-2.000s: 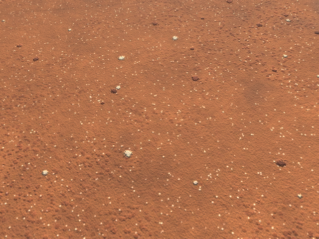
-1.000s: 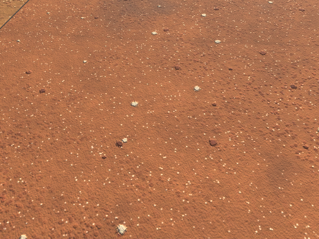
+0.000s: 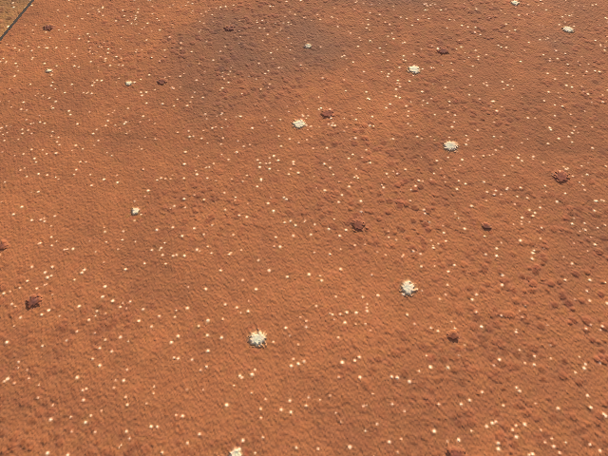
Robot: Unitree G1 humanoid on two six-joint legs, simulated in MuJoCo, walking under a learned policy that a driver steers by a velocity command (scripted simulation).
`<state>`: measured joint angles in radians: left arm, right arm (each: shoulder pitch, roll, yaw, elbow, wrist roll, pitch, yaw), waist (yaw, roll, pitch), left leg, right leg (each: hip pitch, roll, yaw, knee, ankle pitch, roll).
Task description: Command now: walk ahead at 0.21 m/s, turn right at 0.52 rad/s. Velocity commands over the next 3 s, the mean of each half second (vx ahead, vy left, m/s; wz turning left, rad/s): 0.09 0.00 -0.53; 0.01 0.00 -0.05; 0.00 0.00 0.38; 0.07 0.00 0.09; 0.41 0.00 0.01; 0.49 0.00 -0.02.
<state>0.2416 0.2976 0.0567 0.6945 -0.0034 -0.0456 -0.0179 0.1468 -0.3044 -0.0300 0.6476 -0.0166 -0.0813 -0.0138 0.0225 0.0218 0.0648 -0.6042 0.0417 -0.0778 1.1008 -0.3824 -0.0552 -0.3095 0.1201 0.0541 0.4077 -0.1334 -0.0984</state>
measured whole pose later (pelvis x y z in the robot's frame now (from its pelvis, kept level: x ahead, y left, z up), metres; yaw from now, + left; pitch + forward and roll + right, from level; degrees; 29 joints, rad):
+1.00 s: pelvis +0.11 +0.01 -0.01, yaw -16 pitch +0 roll -1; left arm 0.14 0.24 0.04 0.71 0.01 0.02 0.03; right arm 0.21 -0.29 -0.05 0.77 0.01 0.03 -0.01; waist -0.02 0.01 0.03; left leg -0.28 0.03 -0.06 0.60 -0.31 -0.03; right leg -0.25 0.01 -0.04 0.56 -0.31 -0.02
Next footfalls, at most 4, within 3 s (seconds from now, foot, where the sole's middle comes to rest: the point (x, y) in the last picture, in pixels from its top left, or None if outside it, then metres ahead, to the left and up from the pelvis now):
0.24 left None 0.25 0.12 -0.78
0.64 right None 0.12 -0.10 -0.78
0.90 left None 0.19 0.13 -0.78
1.56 right None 0.13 -0.10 -0.78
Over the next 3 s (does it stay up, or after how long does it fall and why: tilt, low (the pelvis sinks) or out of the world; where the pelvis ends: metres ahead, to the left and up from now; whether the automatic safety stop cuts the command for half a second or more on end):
stays up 0.65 -0.01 -0.01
